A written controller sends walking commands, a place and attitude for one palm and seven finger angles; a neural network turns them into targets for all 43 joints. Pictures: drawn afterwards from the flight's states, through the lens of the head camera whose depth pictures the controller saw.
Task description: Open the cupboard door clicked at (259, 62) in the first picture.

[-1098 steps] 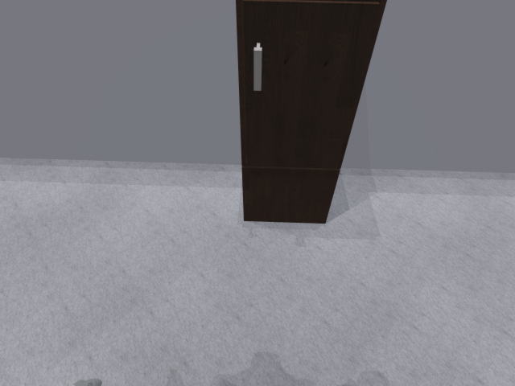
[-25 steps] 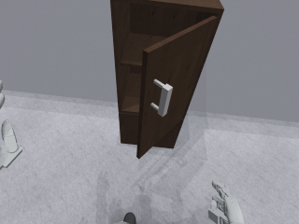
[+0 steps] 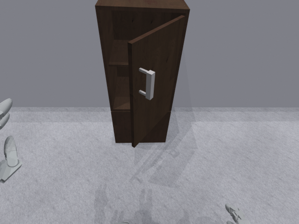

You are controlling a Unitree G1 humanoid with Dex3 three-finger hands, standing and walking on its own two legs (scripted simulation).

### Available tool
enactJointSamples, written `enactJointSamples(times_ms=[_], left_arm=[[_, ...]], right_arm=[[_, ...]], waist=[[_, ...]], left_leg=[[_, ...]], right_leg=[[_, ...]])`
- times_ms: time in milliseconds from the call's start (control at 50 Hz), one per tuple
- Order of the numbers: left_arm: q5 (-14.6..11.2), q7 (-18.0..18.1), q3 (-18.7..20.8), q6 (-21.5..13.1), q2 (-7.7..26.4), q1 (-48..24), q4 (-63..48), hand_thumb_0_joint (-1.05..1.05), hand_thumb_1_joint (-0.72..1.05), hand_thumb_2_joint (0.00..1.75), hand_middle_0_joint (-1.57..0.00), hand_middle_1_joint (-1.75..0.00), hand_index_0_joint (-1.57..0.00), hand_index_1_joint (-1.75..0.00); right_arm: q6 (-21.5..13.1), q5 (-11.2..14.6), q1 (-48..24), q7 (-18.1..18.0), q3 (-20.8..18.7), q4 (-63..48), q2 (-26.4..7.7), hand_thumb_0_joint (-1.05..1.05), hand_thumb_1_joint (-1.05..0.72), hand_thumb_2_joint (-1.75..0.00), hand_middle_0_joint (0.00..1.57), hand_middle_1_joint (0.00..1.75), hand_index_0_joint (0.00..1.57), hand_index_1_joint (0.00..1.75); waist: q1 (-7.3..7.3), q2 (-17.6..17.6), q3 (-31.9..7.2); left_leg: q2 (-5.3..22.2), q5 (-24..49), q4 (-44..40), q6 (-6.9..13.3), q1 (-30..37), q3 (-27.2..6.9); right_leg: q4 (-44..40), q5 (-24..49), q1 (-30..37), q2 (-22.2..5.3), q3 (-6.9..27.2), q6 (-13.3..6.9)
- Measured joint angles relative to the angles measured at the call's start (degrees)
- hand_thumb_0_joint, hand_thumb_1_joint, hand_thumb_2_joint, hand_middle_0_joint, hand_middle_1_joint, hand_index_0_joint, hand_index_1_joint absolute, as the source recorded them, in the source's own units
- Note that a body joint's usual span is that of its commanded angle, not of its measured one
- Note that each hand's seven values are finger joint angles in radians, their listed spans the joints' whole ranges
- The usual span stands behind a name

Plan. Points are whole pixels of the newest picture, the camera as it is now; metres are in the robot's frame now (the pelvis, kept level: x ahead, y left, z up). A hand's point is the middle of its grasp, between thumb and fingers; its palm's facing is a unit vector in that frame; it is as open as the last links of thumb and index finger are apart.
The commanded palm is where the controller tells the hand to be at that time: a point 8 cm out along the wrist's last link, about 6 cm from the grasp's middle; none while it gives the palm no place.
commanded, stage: stop stepping back and stand still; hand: left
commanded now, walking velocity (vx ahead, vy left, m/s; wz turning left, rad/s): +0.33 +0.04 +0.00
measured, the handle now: (145, 83) +0.61 +0.05 +0.05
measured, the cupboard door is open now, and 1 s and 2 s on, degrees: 52 52 52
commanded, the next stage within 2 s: let the arm hang, fingers relaxed in 0.42 s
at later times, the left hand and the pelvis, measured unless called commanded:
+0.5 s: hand out of the picture +0.16 +0.29 +0.16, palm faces +0.47 -0.70 -0.53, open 7.4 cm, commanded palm none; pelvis -0.02 +0.01 -0.01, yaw +3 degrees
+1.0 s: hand out of the picture +0.00 +0.22 -0.17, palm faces +0.12 -0.97 -0.23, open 7.0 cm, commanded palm none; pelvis +0.01 +0.03 +0.00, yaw +6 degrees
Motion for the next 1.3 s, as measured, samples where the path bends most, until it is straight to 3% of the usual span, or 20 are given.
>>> enactJointSamples(times_ms=[40,80,140,220,280,340,440,500,540,600,660,700,760,800,880,1040,1300], left_arm=[[0.3,0.1,-0.3,-0.8,-1.2,-1.6,2.8,0.01,0.89,0.9,-0.22,-0.3,-0.22,-0.3],[0.8,0.4,-0.7,-1.0,-2.8,-4.7,6.9,0.01,0.89,0.9,-0.22,-0.3,-0.22,-0.3],[1.6,1.2,-1.8,-0.6,-5.1,-9.0,11.4,0.01,0.89,0.9,-0.22,-0.3,-0.21,-0.3],[1.5,1.9,-2.6,-0.5,-6.5,-9.4,9.0,0.01,0.89,0.9,-0.21,-0.3,-0.21,-0.3],[1.5,1.8,-1.0,-1.7,-4.4,-8.8,6.7,0.02,0.89,0.9,-0.21,-0.3,-0.21,-0.3],[1.8,1.3,0.7,-2.3,-2.3,-7.1,5.7,0.02,0.89,0.9,-0.22,-0.3,-0.21,-0.3],[1.5,1.4,2.1,-3.0,-1.0,-3.7,4.4,0.01,0.89,0.9,-0.21,-0.3,-0.21,-0.3],[1.6,1.3,1.7,-2.8,-1.6,-4.7,5.6,0.01,0.89,0.9,-0.21,-0.3,-0.21,-0.3],[2.7,0.3,-1.2,-2.5,-3.4,-7.7,9.6,0.01,0.89,0.9,-0.21,-0.3,-0.21,-0.3],[4.5,-3.4,-9.2,3.5,-7.2,-16.2,27.7,0.0,0.89,0.9,-0.21,-0.3,-0.21,-0.3],[4.5,-5.3,-15.1,10.1,-11.6,-21.5,47.8,0.0,0.9,0.9,-0.2,-0.3,-0.2,-0.3],[4.3,-6.4,-18.5,12.5,-13.9,-22.7,59.1,0.0,0.91,0.9,-0.2,-0.3,-0.2,-0.29],[4.1,-7.7,-22.6,14.2,-17.5,-22.6,73.7,0.01,0.91,0.9,-0.2,-0.3,-0.19,-0.29],[2.6,-6.7,-21.6,12.8,-19.2,-22.2,79.2,-0.02,0.96,0.9,-0.21,-0.3,-0.2,-0.3],[3.1,-6.5,-21.6,10.6,-16.6,-22.3,85.7,-0.06,1.02,0.9,-0.21,-0.3,-0.21,-0.3],[3.1,-6.4,-23.1,10.5,-15.5,-21.3,95.5,-0.02,0.95,0.9,-0.21,-0.3,-0.2,-0.3],[3.1,-6.1,-23.9,9.7,-19.2,-22.1,99.2,0.0,0.91,0.9,-0.2,-0.3,-0.2,-0.3]], right_arm=[[0.7,0.2,0.4,-0.3,-0.1,1.4,-0.3,0.01,-0.91,-0.9,0.21,0.3,0.2,0.3],[0.6,0.5,1.0,-0.9,-0.1,2.2,-0.5,0.01,-0.91,-0.9,0.21,0.3,0.2,0.3],[-0.2,0.6,1.8,-1.8,-0.1,2.6,-0.8,0.01,-0.91,-0.9,0.21,0.3,0.2,0.3],[-1.8,0.2,1.8,-2.4,-0.1,0.5,-1.9,0.01,-0.91,-0.9,0.21,0.3,0.2,0.3],[-2.4,0.3,0.0,-1.9,-0.5,-0.2,0.0,0.01,-0.91,-0.9,0.21,0.3,0.2,0.3],[-3.0,0.5,0.1,-0.5,-0.1,0.0,2.1,0.01,-0.91,-0.9,0.21,0.3,0.2,0.3],[-2.8,0.6,1.0,0.3,1.2,-0.2,3.1,0.01,-0.9,-0.9,0.21,0.3,0.2,0.3],[-2.2,0.7,-0.2,0.3,1.4,0.5,2.3,0.01,-0.9,-0.9,0.21,0.31,0.2,0.3],[-1.8,0.8,-1.4,1.6,0.1,2.6,0.9,0.01,-0.9,-0.9,0.21,0.31,0.2,0.3],[2.6,0.9,-2.6,3.7,-1.7,5.3,-1.6,0.01,-0.91,-0.9,0.21,0.3,0.2,0.3],[6.1,0.1,-3.1,4.4,-1.5,6.2,-2.5,0.01,-0.91,-0.9,0.21,0.3,0.2,0.3],[6.4,-0.8,-3.2,4.5,-1.0,7.1,-2.5,0.01,-0.91,-0.9,0.21,0.3,0.2,0.3],[6.9,-1.3,-3.2,3.9,0.4,10.6,-1.0,0.01,-0.91,-0.9,0.21,0.3,0.2,0.3],[6.8,-1.0,-2.3,3.4,0.8,13.1,0.1,0.01,-0.91,-0.9,0.2,0.3,0.2,0.3],[7.0,-0.5,-1.0,2.6,0.7,18.1,1.9,0.01,-0.91,-0.9,0.2,0.3,0.19,0.3],[7.0,0.1,-0.4,2.0,0.3,24.3,2.5,0.01,-0.92,-0.9,0.2,0.3,0.19,0.3],[6.3,0.1,0.5,2.0,0.9,28.9,4.5,0.01,-0.92,-0.9,0.2,0.3,0.19,0.3]], waist=[[1.27,-0.2,-1.5],[1.55,-0.2,-2.9],[0.96,-0.5,-4.1],[-0.29,-0.1,-3.2],[-1.57,-1.8,-0.3],[-2.28,-1.6,0.4],[-0.83,0.9,1.6],[0.46,2.4,3.0],[0.69,4.0,2.9],[0.36,5.2,1.5],[-1.02,4.7,1.7],[-1.94,4.4,2.3],[-2.0,1.5,3.6],[-1.49,0.1,4.3],[0.06,-0.5,5.0],[-0.09,2.0,4.9],[-0.16,2.6,3.9]], left_leg=[[0.6,-0.6,11.1,0.1,-2.2,0.2],[2.1,-1.3,12.7,0.7,-1.0,0.8],[4.0,-4.0,5.3,1.9,4.3,2.0],[5.1,-5.8,-12.8,3.7,15.2,2.0],[4.0,0.4,-12.0,1.4,14.8,1.8],[4.1,1.1,-13.6,0.8,15.4,0.9],[5.6,0.3,-12.6,-0.4,14.9,0.1],[5.9,-3.9,-5.3,0.2,11.8,-0.5],[5.0,-8.4,3.6,0.9,7.8,-1.2],[3.6,-11.7,9.2,1.2,3.8,1.0],[3.1,-5.4,-1.3,1.8,7.2,2.6],[3.7,0.0,-4.3,2.8,8.0,1.5],[4.1,-2.8,-4.2,1.6,9.3,2.4],[4.3,-2.2,-6.8,0.9,10.5,2.2],[4.3,0.4,-12.1,0.5,13.3,2.2],[3.6,2.5,-18.1,1.2,17.8,3.4],[2.7,3.5,-20.9,1.9,20.2,4.5]], right_leg=[[0.2,1.8,-1.0,-0.8,0.5,0.1],[0.1,2.4,-1.7,-1.7,0.2,0.7],[0.7,1.9,-2.7,-3.2,-0.7,1.1],[5.6,0.1,-5.5,-3.8,-1.3,2.1],[19.2,-7.8,-10.6,-4.0,0.9,3.9],[25.2,-6.8,-13.5,-4.1,0.3,4.8],[11.7,-4.4,-8.4,-4.3,-2.2,5.6],[7.8,2.3,-6.9,-3.4,-2.0,3.2],[8.8,1.2,-7.4,-3.4,-2.7,2.5],[10.4,-0.8,-8.2,-5.9,-4.3,3.0],[13.1,-2.8,-8.5,-7.5,-5.0,3.8],[15.6,-4.4,-9.4,-7.1,-5.3,4.3],[13.6,-3.8,-7.8,-6.5,-4.3,4.3],[10.4,-2.4,-6.3,-6.0,-4.5,3.8],[4.6,0.2,-3.3,-5.5,-4.8,3.8],[-0.9,2.5,0.6,-5.7,-3.7,4.6],[-2.4,3.3,2.0,-6.4,-2.7,5.3]])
